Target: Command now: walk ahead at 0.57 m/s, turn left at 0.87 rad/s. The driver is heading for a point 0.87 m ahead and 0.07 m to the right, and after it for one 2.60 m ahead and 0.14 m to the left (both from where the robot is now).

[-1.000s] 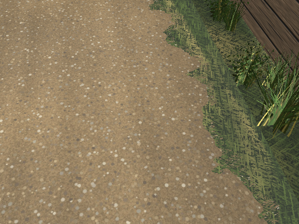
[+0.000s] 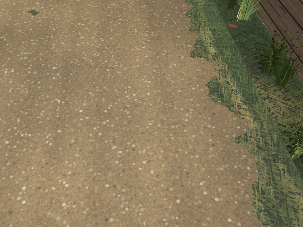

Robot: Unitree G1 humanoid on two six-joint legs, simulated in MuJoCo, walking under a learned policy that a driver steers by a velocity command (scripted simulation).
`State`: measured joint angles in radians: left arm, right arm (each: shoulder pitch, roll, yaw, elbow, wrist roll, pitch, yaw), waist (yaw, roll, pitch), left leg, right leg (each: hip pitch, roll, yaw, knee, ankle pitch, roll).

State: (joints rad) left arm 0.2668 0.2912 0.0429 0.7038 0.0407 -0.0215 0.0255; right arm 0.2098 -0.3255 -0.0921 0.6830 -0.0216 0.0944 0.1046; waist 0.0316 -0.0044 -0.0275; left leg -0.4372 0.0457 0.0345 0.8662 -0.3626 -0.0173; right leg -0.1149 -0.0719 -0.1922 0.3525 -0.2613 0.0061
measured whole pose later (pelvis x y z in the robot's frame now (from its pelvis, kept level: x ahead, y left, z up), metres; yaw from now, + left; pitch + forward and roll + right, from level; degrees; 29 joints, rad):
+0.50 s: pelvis +0.27 +0.13 -0.03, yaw +7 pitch +2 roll +0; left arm 0.14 0.28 0.01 0.73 0.01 -0.02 -0.08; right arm 0.48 -0.27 -0.01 0.85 -0.02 -0.09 0.01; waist -0.03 0.00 0.03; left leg 0.31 -0.10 0.13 0.06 -0.40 0.07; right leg -0.80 0.01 -0.12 0.79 0.02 -0.11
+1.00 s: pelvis +0.73 +0.18 -0.03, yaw -18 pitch +3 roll +0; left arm 0.46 0.34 0.09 0.86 0.00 -0.08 -0.01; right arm -0.05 -0.27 0.05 0.55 -0.03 -0.08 0.00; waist 0.14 0.01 0.02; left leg -0.54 0.04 -0.08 0.49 -0.08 -0.02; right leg 0.07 0.17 0.32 0.53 -0.50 -0.15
